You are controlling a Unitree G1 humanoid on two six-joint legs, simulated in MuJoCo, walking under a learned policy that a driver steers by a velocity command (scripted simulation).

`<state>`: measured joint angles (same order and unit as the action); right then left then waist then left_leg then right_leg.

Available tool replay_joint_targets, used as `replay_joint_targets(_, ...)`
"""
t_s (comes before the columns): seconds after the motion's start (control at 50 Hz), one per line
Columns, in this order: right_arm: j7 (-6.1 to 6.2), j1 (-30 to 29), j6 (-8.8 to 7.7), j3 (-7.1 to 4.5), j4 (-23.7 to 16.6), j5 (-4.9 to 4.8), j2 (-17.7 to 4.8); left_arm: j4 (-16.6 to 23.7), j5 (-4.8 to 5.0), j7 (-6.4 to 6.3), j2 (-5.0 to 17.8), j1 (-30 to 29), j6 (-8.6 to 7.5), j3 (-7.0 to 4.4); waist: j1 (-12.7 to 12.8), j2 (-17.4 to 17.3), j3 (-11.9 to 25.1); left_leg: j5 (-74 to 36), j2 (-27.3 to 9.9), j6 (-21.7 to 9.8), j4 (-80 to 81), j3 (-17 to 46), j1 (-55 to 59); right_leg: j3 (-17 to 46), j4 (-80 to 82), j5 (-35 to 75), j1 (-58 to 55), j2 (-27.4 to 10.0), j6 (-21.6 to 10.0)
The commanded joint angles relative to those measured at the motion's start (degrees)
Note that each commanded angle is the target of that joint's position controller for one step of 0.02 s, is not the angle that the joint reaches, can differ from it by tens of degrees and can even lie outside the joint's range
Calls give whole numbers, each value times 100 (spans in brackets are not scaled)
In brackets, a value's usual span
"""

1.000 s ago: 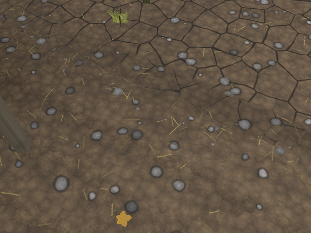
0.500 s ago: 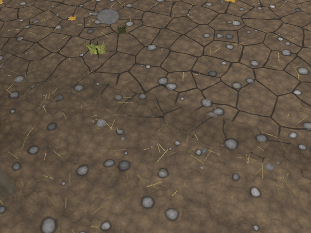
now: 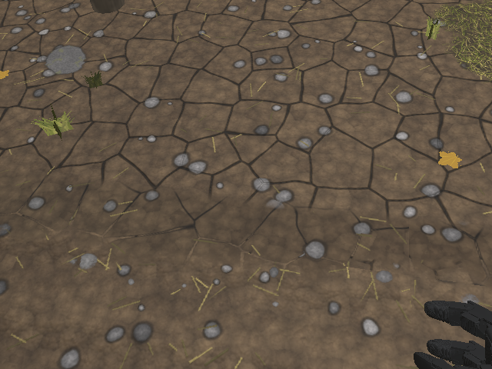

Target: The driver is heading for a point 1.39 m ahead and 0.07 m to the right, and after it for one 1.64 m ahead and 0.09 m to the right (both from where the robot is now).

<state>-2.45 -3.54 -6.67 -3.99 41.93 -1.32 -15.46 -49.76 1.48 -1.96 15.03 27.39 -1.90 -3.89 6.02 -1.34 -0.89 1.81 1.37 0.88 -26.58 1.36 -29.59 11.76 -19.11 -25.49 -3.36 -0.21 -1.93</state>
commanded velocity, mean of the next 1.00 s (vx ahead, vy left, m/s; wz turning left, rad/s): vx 0.14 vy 0.00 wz -0.31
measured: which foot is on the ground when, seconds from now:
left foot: up 0.00-0.00, down 0.02-0.46, up 0.48-0.78, down 0.80-1.00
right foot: down 0.00-0.04, up 0.06-0.44, down 0.46-1.00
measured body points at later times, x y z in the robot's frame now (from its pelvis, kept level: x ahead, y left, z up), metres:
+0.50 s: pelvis +0.20 -0.02 -0.01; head +0.25 -0.05 +0.44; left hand +0.47 +0.19 -0.08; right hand +0.22 -0.32 -0.14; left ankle +0.14 +0.14 -0.71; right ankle +0.27 -0.14 -0.73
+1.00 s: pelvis +0.27 -0.01 +0.00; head +0.28 +0.00 +0.45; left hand +0.46 +0.20 -0.12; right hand +0.28 -0.28 -0.13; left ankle +0.29 +0.12 -0.73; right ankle +0.27 -0.14 -0.73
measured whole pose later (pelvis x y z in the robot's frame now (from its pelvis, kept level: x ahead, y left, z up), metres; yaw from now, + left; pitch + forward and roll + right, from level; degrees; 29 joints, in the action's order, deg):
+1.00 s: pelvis +0.27 -0.01 +0.00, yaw -17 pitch -1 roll -1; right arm 0.7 10.6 -1.0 -0.4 54.8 0.7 -13.4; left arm -45.6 -1.1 -1.0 13.4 10.3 0.6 -2.5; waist 0.2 0.7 -1.1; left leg 18.2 -1.6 0.7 -30.7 -0.6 -11.7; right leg 0.6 -28.8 -11.7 16.3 0.6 0.2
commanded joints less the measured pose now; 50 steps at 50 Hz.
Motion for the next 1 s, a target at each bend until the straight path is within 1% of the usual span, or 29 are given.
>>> replay_joint_targets(0.02,96,1145,-151,-382,-85,39,-1137,525,-61,-3,935,-464,-26,-209,-1126,1148,794,116,-215,-474,72,118,2598,485,-1581,4234,1121,-649,-363)
replay_joint_targets(0.04,172,2251,-101,-440,16,145,-1524,715,-227,13,531,-439,-47,-74,-1454,263,1965,743,-1421,-817,-219,1366,4485,126,-3368,2570,2185,-173,-180)
replay_joint_targets(0.06,99,2338,-47,-439,175,207,-1670,891,29,34,26,465,-137,43,-823,-2157,2657,2020,-2662,-1620,733,4286,5762,-97,-5096,-982,4060,466,59)
replay_joint_targets(0.08,110,1953,-27,-261,34,152,-969,729,158,17,777,155,-146,-108,-946,-1401,1776,2068,-2479,-1443,1041,4038,5065,17,-5713,-725,4575,33,104)
replay_joint_targets(0.1,162,1568,14,-177,-19,124,-663,845,126,17,1059,-462,-121,-198,-971,-803,947,916,-2275,-1262,935,2767,4164,-220,-5665,-238,4629,-168,134)
replay_joint_targets(0.12,170,1300,43,-139,-7,164,-586,860,44,-9,998,-690,-84,-213,-807,-238,580,-616,-2024,-1190,871,1887,3358,-371,-5516,50,4291,-381,196)
replay_joint_targets(0.14,165,1128,68,-117,39,206,-482,894,-37,-10,960,-771,-42,-254,-668,-193,405,-1631,-1818,-1157,844,1306,2820,-434,-5308,125,4056,-481,237)
replay_joint_targets(0.16,175,1049,58,-105,92,262,-493,932,-18,15,833,-644,29,-265,-500,-393,406,-2078,-1718,-1140,913,885,2437,-471,-5170,179,3718,-599,257)
replay_joint_targets(0.22,229,823,31,-156,229,193,-670,1243,0,46,490,-905,186,-184,-389,-543,157,-2544,-1744,-1352,1294,244,1932,-747,-4410,369,3769,-645,384)
replay_joint_targets(0.34,342,797,254,-218,301,58,-982,1626,-77,304,474,-1566,188,-110,-575,-360,415,-2356,-1572,-1150,1187,-701,2132,-1143,-2364,2093,3031,-447,232)
replay_joint_targets(0.4,310,968,334,-244,418,-66,-1164,1800,-120,381,646,-1792,193,-168,-583,-342,385,-2147,-1690,-1001,684,-649,2461,-1210,-1680,1821,2816,-254,31)
replay_joint_targets(0.44,310,998,383,-223,477,-119,-1152,1725,-166,366,824,-1451,168,-267,-334,-180,549,-2065,-1484,-727,-226,-795,2378,-1389,-854,2314,1950,49,-208)
replay_joint_targets(0.46,291,1344,376,-158,553,-2,-971,1672,-186,282,1211,-1158,163,-394,-278,332,825,-1392,-1115,-410,-1129,-1018,2003,-1104,-656,4019,1095,-118,-394)
replay_joint_targets(0.48,241,1532,352,-15,410,288,-649,1807,-305,153,1722,-939,180,-456,-355,1557,1351,1611,-539,29,-2947,-1249,549,649,-1018,6977,-312,-1623,-1112)
replay_joint_targets(0.5,198,1777,389,90,447,229,-520,1940,-356,181,1377,-1097,146,-253,-447,1702,2323,4013,-212,186,-4049,-204,100,1868,-832,7014,-639,-2518,-2066)
replay_joint_targets(0.52,174,1535,493,-29,497,49,-939,1915,-271,261,1010,-1241,124,-156,-314,942,2184,3778,-449,216,-4306,170,19,1383,-625,5934,-217,-2180,-1929)
replay_joint_targets(0.54,192,1298,564,-30,445,-43,-914,1842,-223,296,943,-1486,91,-120,-402,837,1571,3569,-570,170,-4208,113,-250,866,-547,5130,190,-1832,-1616)
replay_joint_targets(0.56,260,1217,625,-29,499,1,-860,1782,-194,294,955,-1698,90,-124,-478,583,1181,3266,-649,176,-3907,106,-300,605,-382,4361,653,-1584,-1353)
replay_joint_targets(0.6,353,1358,765,-41,613,71,-843,1753,-247,244,986,-2095,113,-121,-732,742,861,2672,-604,268,-3449,-9,410,138,-86,3759,1704,-1267,-1164)
replay_joint_targets(0.68,430,1422,805,54,719,117,-573,1591,-280,167,774,-2240,90,-88,-710,871,901,2224,-530,308,-2170,-67,1056,-95,36,2947,1957,-1137,-1163)
replay_joint_targets(0.72,418,1327,797,63,716,117,-589,1462,-273,139,731,-2203,109,-69,-639,931,895,1894,-487,259,-1623,-103,1299,-15,53,2285,1961,-1150,-1124)
replay_joint_targets(0.78,329,1557,761,100,859,225,-488,1251,-199,145,492,-2191,145,27,-841,787,687,795,-345,8,-107,-292,2167,-177,-66,686,2393,-820,-629)
replay_joint_targets(0.8,315,1566,745,90,845,315,-670,1136,-243,159,354,-1976,130,73,-741,462,521,503,-713,-174,171,169,2309,-329,-297,242,2608,-559,-289)
replay_joint_targets(0.82,340,1404,734,42,757,292,-1034,1093,-315,179,347,-1729,121,63,-413,-270,305,581,-1243,-436,375,642,1938,-737,-703,13,2602,-117,6)
replay_joint_targets(0.84,315,1073,716,81,815,265,-864,1113,-310,160,206,-1750,137,83,-271,-985,189,2196,-1300,-648,790,839,827,-1049,-774,656,1775,50,174)
replay_joint_targets(0.86,295,792,658,154,714,288,-610,1084,-305,128,402,-2024,157,44,-366,-852,-64,2819,-1042,-471,961,708,452,-990,-838,1107,1405,-3,193)
replay_joint_targets(0.88,298,811,597,176,773,307,-572,1064,-279,91,471,-2108,177,2,-413,-764,-69,2774,-931,-305,949,569,398,-969,-867,1348,1240,-41,140)
replay_joint_targets(0.94,320,1159,459,186,964,195,-646,869,-273,60,497,-1954,204,-28,-522,-352,-36,1911,-708,-153,637,290,888,-799,-726,1730,1308,-149,34)
replay_joint_targets(1.0,364,1368,477,205,1095,176,-602,687,-230,79,413,-1910,149,-28,-631,-65,102,1291,-633,-200,426,190,1283,-823,-729,2180,1356,-163,62)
